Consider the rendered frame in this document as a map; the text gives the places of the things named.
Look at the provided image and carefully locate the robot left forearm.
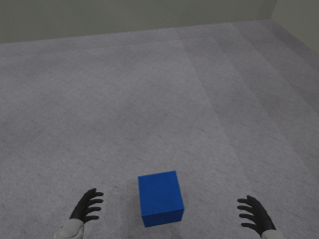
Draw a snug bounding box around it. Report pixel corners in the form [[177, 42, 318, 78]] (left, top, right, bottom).
[[53, 218, 85, 239]]

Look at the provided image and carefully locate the robot right forearm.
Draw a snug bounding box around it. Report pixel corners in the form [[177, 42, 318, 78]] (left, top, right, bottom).
[[261, 229, 287, 239]]

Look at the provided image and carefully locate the left robot hand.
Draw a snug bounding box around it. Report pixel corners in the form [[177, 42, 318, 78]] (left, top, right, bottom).
[[69, 188, 104, 224]]

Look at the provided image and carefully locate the carton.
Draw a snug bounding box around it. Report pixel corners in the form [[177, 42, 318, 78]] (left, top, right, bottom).
[[138, 170, 184, 228]]

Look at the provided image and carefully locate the right robot hand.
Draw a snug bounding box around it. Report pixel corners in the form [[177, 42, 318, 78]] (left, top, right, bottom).
[[237, 195, 276, 238]]

